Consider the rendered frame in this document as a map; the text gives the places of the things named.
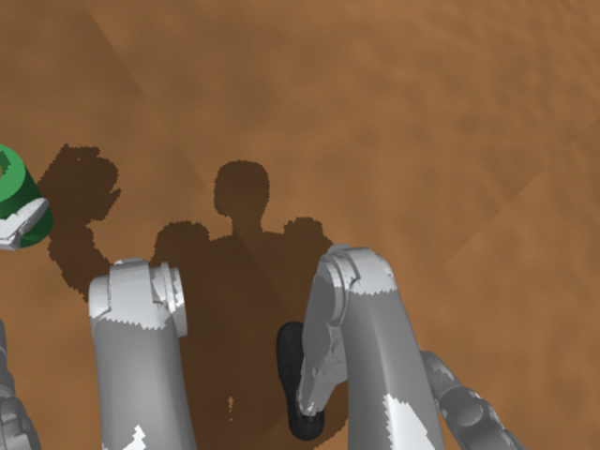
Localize right robot arm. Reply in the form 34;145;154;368
439;387;527;450

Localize right robot hand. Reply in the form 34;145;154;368
418;345;463;414

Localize right robot foot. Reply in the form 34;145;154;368
276;322;324;441

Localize bottle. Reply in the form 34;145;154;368
0;144;53;248

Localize left robot arm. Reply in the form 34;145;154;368
0;319;42;450

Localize left robot hand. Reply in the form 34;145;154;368
0;198;49;250

